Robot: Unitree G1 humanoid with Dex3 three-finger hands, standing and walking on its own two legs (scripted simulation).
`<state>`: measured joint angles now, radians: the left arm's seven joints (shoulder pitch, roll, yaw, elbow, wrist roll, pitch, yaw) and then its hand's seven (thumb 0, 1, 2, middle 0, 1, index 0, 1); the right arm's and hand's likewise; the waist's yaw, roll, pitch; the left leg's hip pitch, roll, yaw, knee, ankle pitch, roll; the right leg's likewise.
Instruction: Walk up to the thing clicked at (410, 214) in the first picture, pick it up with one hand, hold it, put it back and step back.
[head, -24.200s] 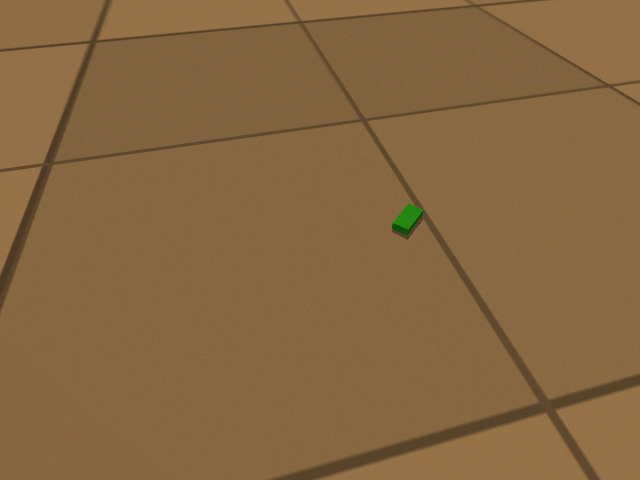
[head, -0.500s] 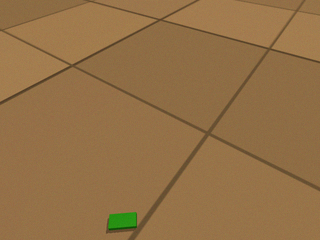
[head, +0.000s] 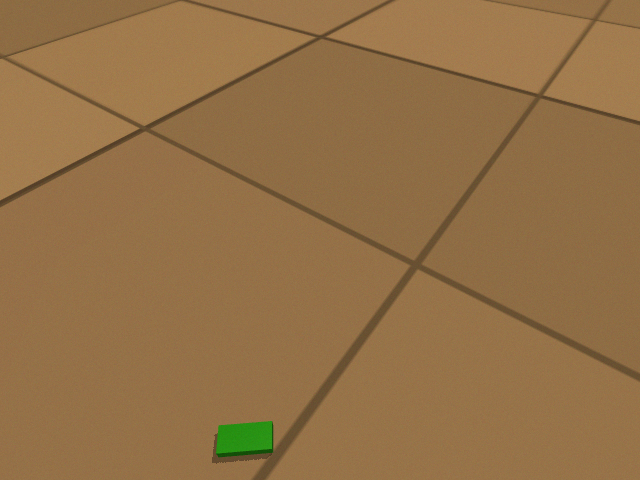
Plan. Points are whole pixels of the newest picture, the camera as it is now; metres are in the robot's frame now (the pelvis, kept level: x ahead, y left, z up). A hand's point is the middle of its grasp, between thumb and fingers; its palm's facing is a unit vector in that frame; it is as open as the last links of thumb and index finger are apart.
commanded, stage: stand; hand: left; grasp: from above
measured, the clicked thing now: (245, 438) +0.42 +0.23 -0.76
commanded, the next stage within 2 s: rise first in 0.60 s
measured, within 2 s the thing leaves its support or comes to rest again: neither
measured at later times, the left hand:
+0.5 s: hand out of the picture +0.07 +0.25 -0.16, palm faces -0.04 -0.94 -0.35, open 7.4 cm
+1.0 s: hand out of the picture +0.14 +0.25 -0.17, palm faces -0.06 -0.93 -0.37, open 9.9 cm
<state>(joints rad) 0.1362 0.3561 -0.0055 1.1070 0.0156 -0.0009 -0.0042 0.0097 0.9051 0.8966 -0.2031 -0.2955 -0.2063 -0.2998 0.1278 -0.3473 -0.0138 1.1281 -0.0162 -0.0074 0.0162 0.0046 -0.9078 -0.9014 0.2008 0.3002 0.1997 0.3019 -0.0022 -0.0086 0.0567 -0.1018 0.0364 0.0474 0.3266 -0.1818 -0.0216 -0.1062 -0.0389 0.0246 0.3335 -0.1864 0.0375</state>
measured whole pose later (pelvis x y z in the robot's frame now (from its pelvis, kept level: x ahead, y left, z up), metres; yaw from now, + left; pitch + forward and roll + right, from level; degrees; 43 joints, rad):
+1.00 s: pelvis -0.02 +0.00 -0.03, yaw +1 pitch +7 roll +0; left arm -0.03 0.34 0.14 0.98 0.17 0.01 -0.04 0.01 0.30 0.95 -0.15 -0.78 -0.15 -0.78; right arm 0.23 -0.24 -0.04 0.77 0.01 -0.05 -0.01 0.01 -0.93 -0.91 0.20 0.30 0.20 0.30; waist -0.02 -0.01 0.00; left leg -0.48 0.04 0.01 0.67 -0.30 -0.02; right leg -0.46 -0.04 0.01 0.65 -0.30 0.03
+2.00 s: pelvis -0.08 -0.01 -0.31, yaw +0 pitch +34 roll -3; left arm -0.33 0.47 0.09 0.78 0.81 -0.10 0.16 0.00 -0.57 1.02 -0.09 -1.04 -0.08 -1.06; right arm 0.05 -0.28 -0.07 0.67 -0.02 -0.13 0.06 0.01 -0.92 -0.91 0.20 0.30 0.20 0.30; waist -0.02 0.02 -0.16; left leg -1.87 0.03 -0.08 1.95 -0.67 -0.04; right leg -1.82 -0.02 0.00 1.93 -0.69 0.04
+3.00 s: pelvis -0.09 +0.01 -0.44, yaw -4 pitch +34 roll -8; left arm -0.89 0.67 0.09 1.41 1.28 -0.21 0.43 0.00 -0.51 1.00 -0.08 -0.98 -0.09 -0.98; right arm 0.12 -0.24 0.01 0.77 -0.15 -0.05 0.13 0.00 -0.90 -0.90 0.20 0.30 0.20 0.30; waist -0.20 -0.01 -0.07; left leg -2.31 0.01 -0.14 2.38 -0.68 -0.02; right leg -2.22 0.01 -0.01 2.31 -0.70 0.06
